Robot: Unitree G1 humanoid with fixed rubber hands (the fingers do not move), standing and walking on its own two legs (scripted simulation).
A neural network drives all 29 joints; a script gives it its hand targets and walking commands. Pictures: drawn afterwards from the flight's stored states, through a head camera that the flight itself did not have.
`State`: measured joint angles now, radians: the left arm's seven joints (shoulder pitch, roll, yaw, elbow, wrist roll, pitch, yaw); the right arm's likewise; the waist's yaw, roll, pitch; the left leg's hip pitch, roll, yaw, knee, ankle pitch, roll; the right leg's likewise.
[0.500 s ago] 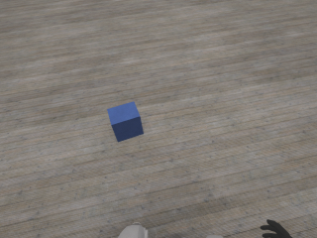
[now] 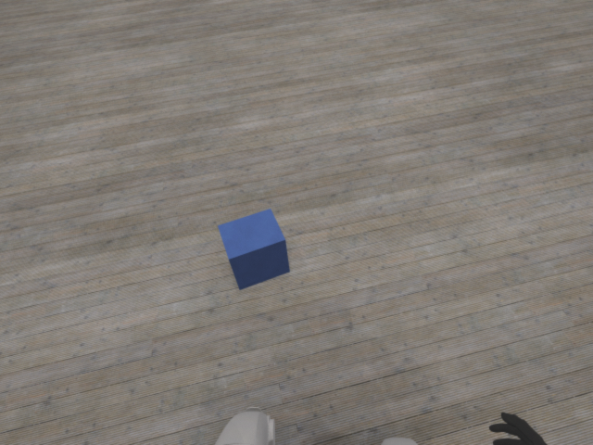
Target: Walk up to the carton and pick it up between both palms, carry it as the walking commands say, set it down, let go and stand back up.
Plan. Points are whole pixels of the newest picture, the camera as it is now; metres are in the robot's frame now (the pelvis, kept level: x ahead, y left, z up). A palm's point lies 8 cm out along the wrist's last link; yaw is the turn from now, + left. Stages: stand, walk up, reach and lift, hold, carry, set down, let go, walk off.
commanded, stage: walk up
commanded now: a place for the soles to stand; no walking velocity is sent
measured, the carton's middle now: (255, 249) +0.86 +0.19 -0.61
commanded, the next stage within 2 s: none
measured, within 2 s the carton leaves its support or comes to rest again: neither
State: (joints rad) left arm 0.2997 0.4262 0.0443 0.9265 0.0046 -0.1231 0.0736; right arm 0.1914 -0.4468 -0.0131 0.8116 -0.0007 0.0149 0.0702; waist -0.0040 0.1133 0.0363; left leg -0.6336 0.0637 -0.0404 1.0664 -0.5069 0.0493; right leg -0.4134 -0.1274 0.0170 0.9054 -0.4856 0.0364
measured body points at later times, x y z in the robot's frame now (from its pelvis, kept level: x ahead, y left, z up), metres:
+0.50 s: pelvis +0.10 +0.09 +0.00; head +0.12 +0.06 +0.45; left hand +0.17 +0.44 -0.07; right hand +0.19 -0.22 -0.13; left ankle +0.15 +0.22 -0.65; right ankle +0.12 -0.08 -0.68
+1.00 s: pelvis +0.20 +0.20 +0.00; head +0.22 +0.16 +0.45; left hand +0.27 +0.54 -0.07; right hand +0.27 -0.12 -0.13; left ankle +0.24 +0.31 -0.65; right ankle +0.22 +0.04 -0.68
